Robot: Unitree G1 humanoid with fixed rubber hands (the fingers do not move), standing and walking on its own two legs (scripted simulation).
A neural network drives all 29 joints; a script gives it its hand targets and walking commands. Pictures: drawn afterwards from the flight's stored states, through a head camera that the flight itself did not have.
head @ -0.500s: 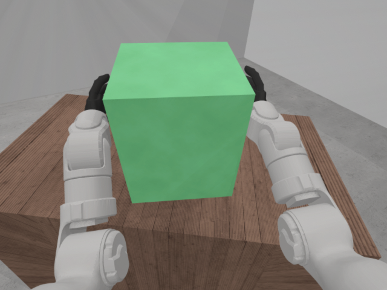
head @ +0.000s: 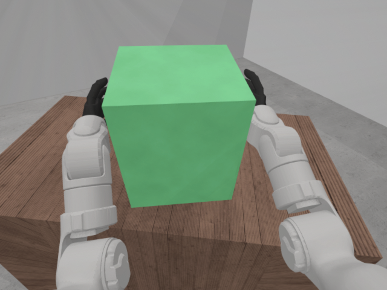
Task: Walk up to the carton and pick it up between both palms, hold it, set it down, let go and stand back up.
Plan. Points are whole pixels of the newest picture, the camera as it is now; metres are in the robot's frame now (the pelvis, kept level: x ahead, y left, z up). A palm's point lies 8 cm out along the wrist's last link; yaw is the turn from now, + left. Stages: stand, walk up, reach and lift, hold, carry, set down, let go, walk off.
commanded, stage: hold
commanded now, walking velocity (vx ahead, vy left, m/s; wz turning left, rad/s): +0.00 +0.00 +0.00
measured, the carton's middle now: (178, 127) +0.37 +0.00 +0.20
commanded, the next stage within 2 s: none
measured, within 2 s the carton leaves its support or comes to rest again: neither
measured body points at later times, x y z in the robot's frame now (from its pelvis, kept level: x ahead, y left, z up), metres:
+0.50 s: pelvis -0.01 +0.00 +0.00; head -0.07 +0.03 +0.44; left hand +0.37 +0.16 +0.23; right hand +0.38 -0.14 +0.25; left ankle +0.03 +0.14 -0.75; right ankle -0.01 -0.12 -0.75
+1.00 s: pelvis +0.00 +0.00 +0.00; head -0.07 +0.02 +0.44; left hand +0.37 +0.16 +0.24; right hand +0.38 -0.15 +0.25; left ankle +0.03 +0.14 -0.75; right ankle -0.01 -0.12 -0.75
